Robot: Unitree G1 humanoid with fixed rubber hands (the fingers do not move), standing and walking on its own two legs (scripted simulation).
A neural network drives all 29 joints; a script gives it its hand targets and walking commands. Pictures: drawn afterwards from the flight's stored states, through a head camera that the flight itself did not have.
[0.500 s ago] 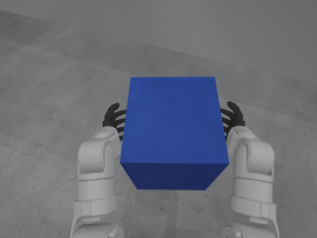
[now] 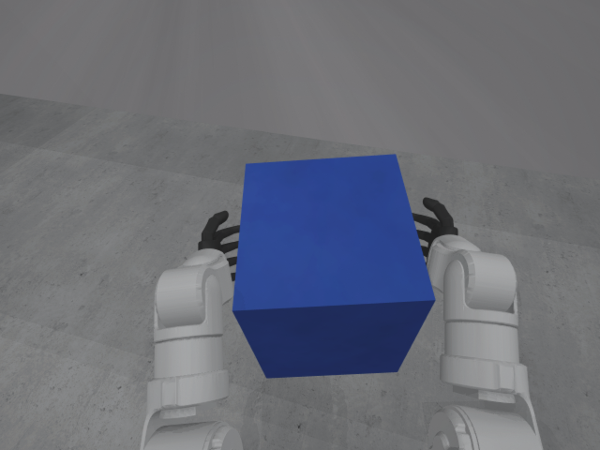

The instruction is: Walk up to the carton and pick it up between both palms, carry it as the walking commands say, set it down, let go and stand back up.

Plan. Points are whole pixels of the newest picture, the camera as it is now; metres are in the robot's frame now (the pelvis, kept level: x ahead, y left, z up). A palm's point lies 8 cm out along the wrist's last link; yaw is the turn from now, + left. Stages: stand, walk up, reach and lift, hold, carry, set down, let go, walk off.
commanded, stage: carry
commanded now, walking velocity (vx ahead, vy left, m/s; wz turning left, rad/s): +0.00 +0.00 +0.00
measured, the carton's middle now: (326, 274) +0.34 -0.01 +0.06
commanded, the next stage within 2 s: none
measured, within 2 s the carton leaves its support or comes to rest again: neither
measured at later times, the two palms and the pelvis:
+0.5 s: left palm (210, 273) +0.31 +0.14 +0.11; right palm (435, 260) +0.32 -0.15 +0.12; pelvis +0.00 +0.00 +0.00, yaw +0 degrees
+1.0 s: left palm (209, 275) +0.31 +0.14 +0.10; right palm (435, 261) +0.31 -0.15 +0.12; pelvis +0.00 +0.00 +0.00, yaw -1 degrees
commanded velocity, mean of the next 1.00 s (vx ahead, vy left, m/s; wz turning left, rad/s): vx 0.00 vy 0.00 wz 0.00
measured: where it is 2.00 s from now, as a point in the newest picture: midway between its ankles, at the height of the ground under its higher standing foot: outside the picture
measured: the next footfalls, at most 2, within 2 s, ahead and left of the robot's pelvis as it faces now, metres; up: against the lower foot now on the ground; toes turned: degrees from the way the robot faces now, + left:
none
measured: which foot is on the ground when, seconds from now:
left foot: down 0.00-1.00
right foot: down 0.00-1.00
